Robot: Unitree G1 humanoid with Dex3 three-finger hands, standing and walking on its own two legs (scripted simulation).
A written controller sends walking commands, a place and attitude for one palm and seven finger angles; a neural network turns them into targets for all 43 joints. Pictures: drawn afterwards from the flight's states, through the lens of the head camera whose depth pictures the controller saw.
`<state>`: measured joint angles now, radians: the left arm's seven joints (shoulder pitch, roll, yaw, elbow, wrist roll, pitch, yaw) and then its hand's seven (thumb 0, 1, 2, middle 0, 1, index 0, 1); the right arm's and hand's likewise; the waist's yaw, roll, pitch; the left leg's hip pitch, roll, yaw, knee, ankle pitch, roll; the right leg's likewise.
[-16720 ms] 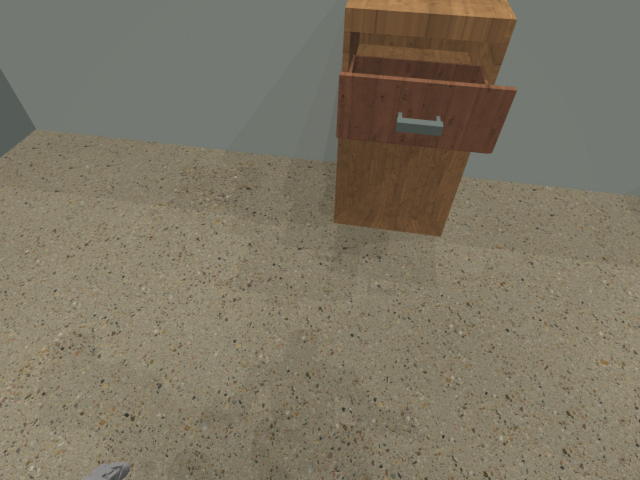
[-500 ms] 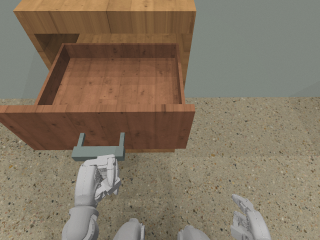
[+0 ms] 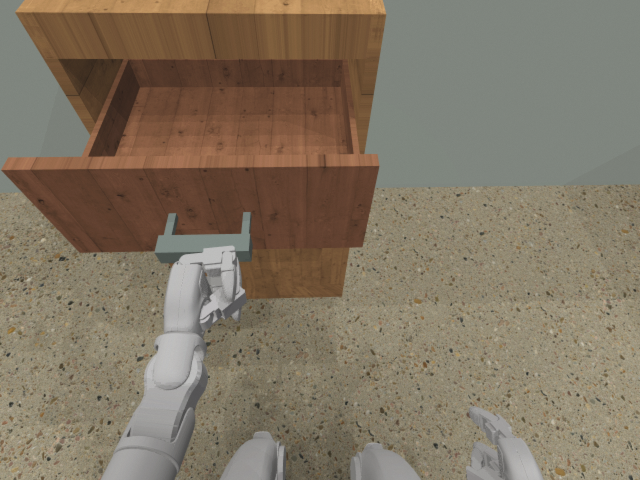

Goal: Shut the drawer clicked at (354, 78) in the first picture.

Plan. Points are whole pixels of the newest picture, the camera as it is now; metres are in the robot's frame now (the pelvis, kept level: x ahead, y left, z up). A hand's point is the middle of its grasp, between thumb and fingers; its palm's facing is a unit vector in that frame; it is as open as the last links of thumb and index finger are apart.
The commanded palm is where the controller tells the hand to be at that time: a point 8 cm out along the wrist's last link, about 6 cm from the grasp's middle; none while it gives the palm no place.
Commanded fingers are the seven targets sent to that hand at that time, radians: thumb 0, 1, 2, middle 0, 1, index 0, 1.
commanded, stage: push the drawer shut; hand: left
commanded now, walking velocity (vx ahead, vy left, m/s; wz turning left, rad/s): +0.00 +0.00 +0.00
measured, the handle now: (207, 234) +0.42 +0.15 +0.04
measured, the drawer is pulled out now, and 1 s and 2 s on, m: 0.21 0.09 0.00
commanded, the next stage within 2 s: pull the fist back off the drawer in 1.98 s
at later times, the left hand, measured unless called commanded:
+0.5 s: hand (237, 252) +0.39 +0.11 +0.03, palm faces +0.01 -1.00 -0.04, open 3.1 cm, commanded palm +0.38 +0.17 +0.04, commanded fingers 0.00 0.90 0.90 -1.40 -1.60 -1.40 -1.60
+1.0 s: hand (243, 208) +0.46 +0.11 +0.04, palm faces +0.05 -1.00 -0.04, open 3.2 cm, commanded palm +0.45 +0.17 +0.04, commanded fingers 0.00 0.90 0.90 -1.40 -1.60 -1.40 -1.60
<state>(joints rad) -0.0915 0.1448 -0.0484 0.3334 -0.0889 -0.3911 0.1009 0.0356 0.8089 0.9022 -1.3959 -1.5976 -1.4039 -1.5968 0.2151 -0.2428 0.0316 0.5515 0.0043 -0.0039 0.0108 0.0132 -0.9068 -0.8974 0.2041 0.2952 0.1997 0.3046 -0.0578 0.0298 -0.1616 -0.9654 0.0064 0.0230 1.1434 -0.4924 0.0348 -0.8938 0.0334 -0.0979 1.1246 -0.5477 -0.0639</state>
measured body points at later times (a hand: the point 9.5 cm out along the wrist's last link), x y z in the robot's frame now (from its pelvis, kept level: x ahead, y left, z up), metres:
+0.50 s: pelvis +0.00 +0.01 +0.00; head +0.09 +0.02 +0.44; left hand +0.39 +0.17 +0.04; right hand +0.11 -0.24 -0.11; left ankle +0.03 +0.10 -0.65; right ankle +0.00 -0.08 -0.65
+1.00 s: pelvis -0.01 +0.01 -0.01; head +0.11 +0.02 +0.43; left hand +0.46 +0.17 +0.04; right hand +0.03 -0.25 -0.12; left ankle +0.03 +0.10 -0.65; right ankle +0.00 -0.08 -0.65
